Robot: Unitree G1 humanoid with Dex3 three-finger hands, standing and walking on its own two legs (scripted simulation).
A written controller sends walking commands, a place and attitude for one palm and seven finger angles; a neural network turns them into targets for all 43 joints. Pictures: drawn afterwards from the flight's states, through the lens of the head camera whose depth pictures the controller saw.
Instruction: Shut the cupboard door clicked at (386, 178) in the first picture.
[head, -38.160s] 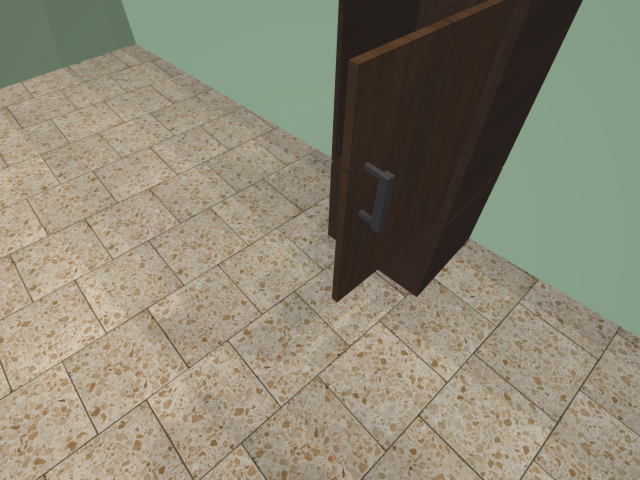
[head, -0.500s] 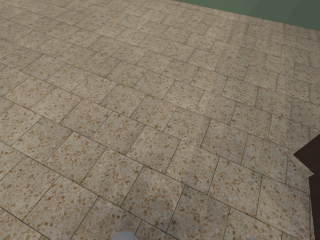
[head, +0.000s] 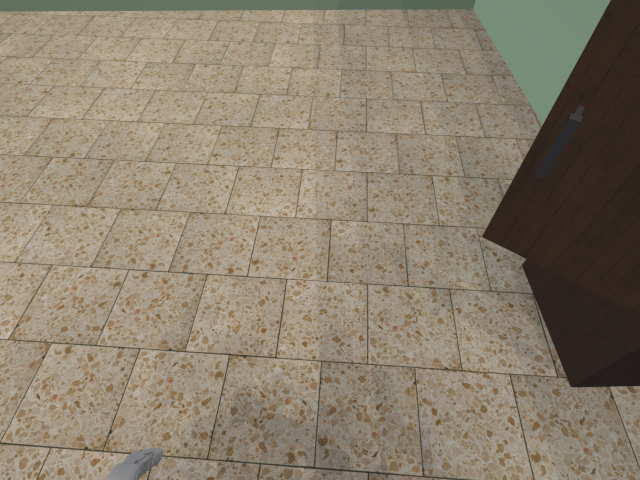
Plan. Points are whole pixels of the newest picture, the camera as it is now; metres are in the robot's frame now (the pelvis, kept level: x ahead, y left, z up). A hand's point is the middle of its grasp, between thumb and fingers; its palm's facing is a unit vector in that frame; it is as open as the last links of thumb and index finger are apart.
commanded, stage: turn to face it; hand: left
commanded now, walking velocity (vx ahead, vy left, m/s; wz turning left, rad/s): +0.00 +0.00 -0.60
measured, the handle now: (560, 143) +0.68 -0.42 +0.01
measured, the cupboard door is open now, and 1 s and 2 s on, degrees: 52 52 52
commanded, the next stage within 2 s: take the last steps up to it in 0.92 s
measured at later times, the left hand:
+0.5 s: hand (179, 476) +0.15 +0.21 -0.17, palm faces -0.23 -0.95 -0.20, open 7.4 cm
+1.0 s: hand (245, 423) +0.21 +0.13 -0.15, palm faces -0.50 -0.83 -0.24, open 7.4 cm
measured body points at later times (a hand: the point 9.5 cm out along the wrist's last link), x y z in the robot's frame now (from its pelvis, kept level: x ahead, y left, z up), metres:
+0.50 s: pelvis +0.03 +0.03 +0.01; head +0.08 +0.05 +0.45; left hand +0.16 +0.26 -0.15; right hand +0.06 -0.25 -0.11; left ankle +0.06 +0.13 -0.73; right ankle -0.04 -0.10 -0.67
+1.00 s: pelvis +0.04 +0.00 +0.01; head +0.07 -0.02 +0.46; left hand +0.24 +0.17 -0.13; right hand -0.06 -0.25 -0.14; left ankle +0.09 +0.12 -0.67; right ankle -0.03 -0.10 -0.73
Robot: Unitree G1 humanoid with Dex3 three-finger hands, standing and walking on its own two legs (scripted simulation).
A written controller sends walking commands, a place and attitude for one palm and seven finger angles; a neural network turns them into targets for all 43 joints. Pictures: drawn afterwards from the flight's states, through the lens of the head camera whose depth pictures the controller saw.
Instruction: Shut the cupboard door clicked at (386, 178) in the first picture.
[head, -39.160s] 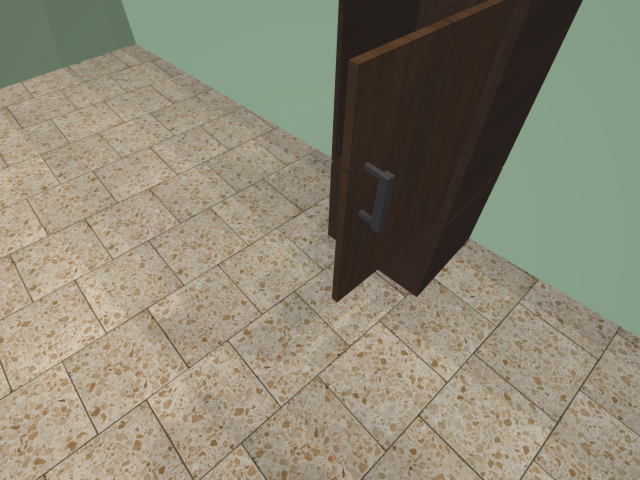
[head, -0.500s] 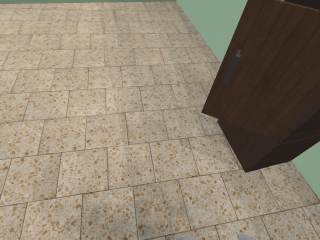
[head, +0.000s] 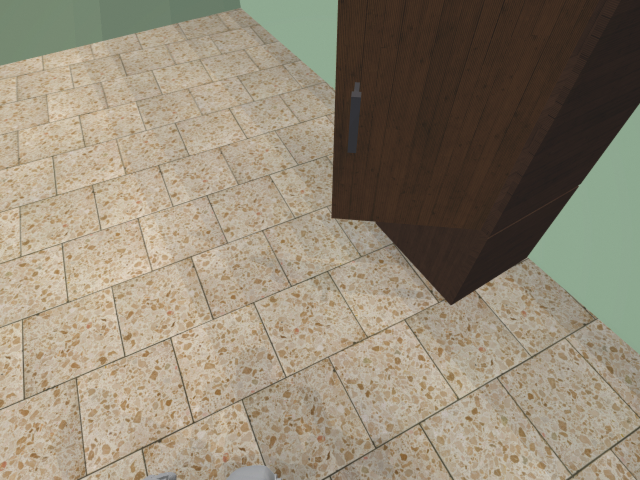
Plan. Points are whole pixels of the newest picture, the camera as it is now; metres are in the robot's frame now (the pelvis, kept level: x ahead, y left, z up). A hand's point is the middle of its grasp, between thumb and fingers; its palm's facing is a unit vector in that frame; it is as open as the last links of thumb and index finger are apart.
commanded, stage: take the last steps up to it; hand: left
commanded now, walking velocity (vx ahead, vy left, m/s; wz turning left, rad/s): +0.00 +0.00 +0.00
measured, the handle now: (354, 118) +0.77 -0.04 +0.00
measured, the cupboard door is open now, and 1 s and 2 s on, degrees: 52 52 52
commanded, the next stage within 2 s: come to a stop and stand still in 0.88 s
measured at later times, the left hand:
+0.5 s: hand (219, 444) +0.19 +0.16 -0.17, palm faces -0.21 -0.96 -0.16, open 7.4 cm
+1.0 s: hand (293, 404) +0.26 +0.06 -0.20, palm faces -0.09 -0.98 -0.15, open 7.3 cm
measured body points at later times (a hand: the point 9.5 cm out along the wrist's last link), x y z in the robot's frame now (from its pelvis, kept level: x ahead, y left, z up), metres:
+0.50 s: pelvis +0.08 -0.01 +0.01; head +0.12 +0.00 +0.46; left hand +0.20 +0.21 -0.15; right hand -0.03 -0.23 -0.13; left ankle +0.02 +0.12 -0.74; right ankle +0.12 -0.18 -0.69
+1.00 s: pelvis +0.24 -0.12 -0.01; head +0.25 -0.09 +0.44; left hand +0.26 +0.11 -0.18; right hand +0.30 -0.36 -0.14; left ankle +0.31 -0.03 -0.74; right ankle +0.16 -0.19 -0.73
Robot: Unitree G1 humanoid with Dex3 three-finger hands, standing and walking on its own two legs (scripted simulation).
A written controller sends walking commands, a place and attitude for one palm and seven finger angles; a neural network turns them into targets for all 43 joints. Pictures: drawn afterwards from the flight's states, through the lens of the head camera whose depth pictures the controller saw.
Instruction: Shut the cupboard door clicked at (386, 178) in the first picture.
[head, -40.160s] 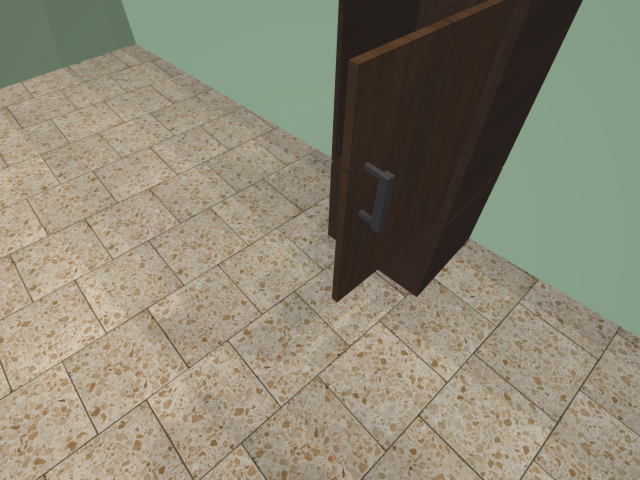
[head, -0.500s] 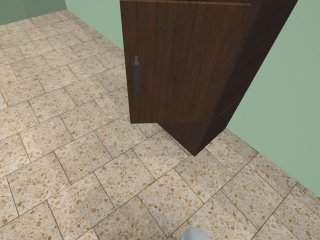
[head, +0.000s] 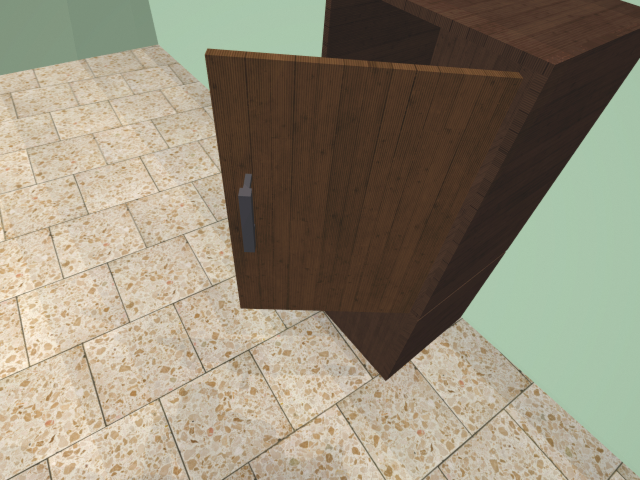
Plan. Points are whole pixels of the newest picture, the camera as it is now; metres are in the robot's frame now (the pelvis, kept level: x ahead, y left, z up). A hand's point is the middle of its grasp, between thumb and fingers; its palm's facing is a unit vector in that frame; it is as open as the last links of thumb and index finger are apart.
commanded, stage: come to a stop and stand still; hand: left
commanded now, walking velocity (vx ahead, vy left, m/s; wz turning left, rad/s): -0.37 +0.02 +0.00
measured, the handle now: (249, 214) +0.51 +0.15 +0.01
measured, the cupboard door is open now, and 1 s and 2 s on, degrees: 52 52 52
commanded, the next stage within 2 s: none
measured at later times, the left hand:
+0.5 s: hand out of the picture +0.10 +0.17 -0.17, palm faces +0.06 -0.97 -0.24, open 7.4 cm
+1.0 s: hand out of the picture +0.04 +0.16 -0.15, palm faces -0.04 -0.96 -0.29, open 7.4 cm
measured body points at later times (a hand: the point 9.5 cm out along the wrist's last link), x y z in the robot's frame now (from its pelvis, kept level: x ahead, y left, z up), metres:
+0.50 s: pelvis +0.04 -0.03 +0.01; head +0.08 -0.01 +0.45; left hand +0.10 +0.22 -0.15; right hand +0.09 -0.28 -0.14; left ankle +0.01 +0.08 -0.73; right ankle +0.05 -0.16 -0.73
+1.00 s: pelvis -0.01 -0.03 +0.01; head +0.00 -0.07 +0.45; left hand +0.04 +0.21 -0.13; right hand +0.03 -0.27 -0.16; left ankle +0.01 +0.08 -0.73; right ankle +0.00 -0.16 -0.73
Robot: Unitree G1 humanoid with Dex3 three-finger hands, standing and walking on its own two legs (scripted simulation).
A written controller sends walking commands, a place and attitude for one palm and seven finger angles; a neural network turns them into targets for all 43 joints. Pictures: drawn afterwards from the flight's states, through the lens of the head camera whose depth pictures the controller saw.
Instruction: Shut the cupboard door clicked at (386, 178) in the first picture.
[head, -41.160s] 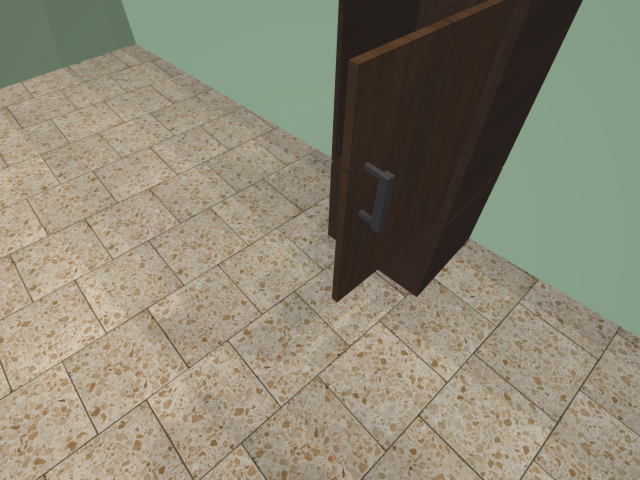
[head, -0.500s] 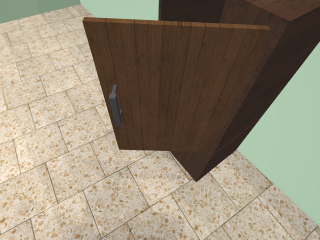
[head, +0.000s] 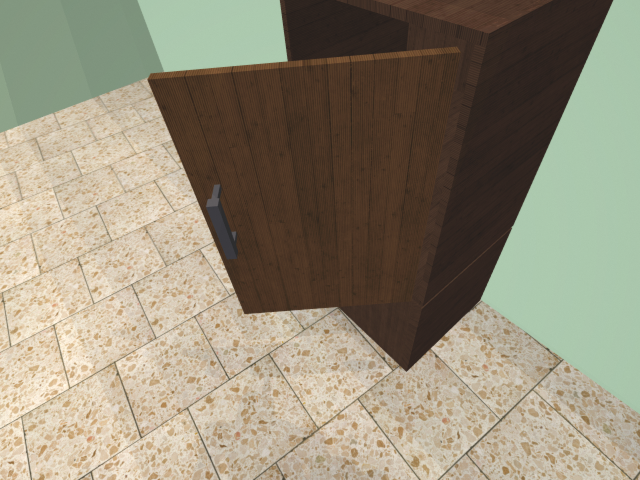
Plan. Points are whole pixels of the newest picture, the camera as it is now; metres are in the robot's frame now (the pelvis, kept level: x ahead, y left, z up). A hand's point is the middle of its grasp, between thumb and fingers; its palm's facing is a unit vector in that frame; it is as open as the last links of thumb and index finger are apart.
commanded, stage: come to a stop and stand still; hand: left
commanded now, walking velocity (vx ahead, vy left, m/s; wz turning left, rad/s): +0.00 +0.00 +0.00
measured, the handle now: (224, 222) +0.51 +0.20 +0.00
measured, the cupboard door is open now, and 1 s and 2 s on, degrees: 52 52 52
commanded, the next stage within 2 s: look again from close up in 1.06 s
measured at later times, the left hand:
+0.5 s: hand out of the picture +0.04 +0.16 -0.16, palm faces +0.00 -0.97 -0.22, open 7.3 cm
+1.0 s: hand out of the picture +0.07 +0.16 -0.16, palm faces +0.03 -0.97 -0.22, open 7.4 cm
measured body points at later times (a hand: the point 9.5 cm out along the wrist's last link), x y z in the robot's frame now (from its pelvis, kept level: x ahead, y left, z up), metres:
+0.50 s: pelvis +0.03 -0.02 +0.01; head +0.05 -0.03 +0.46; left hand +0.04 +0.21 -0.15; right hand +0.03 -0.23 -0.16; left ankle +0.02 +0.11 -0.73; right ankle +0.02 -0.13 -0.73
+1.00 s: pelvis +0.05 -0.03 +0.01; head +0.08 -0.03 +0.46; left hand +0.07 +0.21 -0.15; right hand +0.08 -0.25 -0.15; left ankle +0.02 +0.11 -0.73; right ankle +0.02 -0.13 -0.73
